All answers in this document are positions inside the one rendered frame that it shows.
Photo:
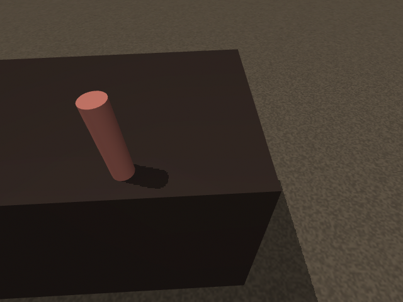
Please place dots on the can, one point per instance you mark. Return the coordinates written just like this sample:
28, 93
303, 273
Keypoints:
98, 115

